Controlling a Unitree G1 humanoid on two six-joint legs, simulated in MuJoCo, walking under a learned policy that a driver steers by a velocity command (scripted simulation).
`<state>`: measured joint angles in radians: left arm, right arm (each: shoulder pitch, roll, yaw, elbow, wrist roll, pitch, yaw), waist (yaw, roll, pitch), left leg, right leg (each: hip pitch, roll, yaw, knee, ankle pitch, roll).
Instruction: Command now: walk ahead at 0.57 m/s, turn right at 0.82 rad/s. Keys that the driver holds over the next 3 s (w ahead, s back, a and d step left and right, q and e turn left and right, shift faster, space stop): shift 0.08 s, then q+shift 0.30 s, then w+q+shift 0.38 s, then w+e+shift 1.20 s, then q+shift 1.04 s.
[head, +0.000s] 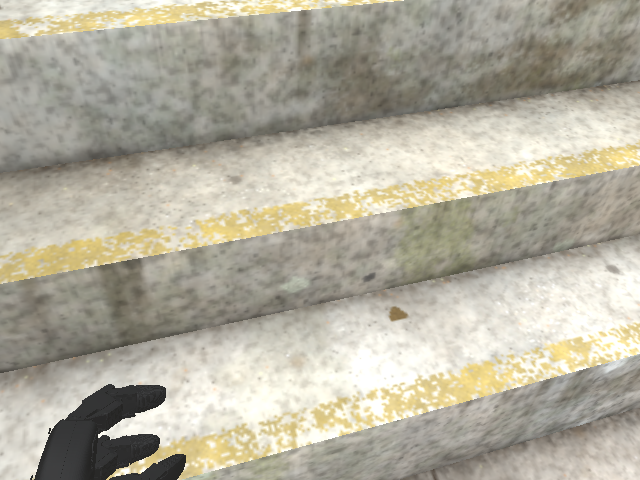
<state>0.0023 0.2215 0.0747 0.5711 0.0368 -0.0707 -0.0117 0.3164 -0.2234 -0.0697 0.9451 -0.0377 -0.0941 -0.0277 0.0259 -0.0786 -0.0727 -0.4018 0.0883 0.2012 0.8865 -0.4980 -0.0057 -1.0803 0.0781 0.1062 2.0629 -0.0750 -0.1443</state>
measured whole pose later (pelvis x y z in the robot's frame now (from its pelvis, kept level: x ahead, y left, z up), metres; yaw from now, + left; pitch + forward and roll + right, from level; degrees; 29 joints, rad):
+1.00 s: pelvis +0.35 +0.23 +0.28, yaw +22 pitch +2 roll -3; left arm 0.27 0.25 0.11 0.82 0.01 -0.13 -0.04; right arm 0.07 -0.18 -0.02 0.56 -0.02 0.02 -0.04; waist 0.01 0.01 0.03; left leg -0.98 0.09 0.04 1.57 -0.64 0.02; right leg -0.42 -0.12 0.24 1.33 0.06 -0.06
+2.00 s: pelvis +0.76 +0.42 +0.66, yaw -6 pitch +6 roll -4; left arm 0.62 0.23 0.10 0.83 0.06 0.11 0.00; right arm -0.08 -0.23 -0.07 0.78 -0.01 -0.03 -0.01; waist 0.46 0.12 0.22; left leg 0.00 0.08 0.18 0.46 -0.12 -0.07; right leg -0.85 0.18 -0.03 1.57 -0.91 -0.06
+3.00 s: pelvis +1.18 +0.27 +1.07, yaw +13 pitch +0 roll +1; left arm 0.23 0.26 0.06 0.74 0.03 -0.05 0.05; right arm 0.08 -0.20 -0.08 0.55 -0.08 0.09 -0.08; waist -0.05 0.05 0.02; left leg -1.13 0.01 0.03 2.08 -0.23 -0.05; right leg -0.18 -0.17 -0.41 0.53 -0.31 -0.03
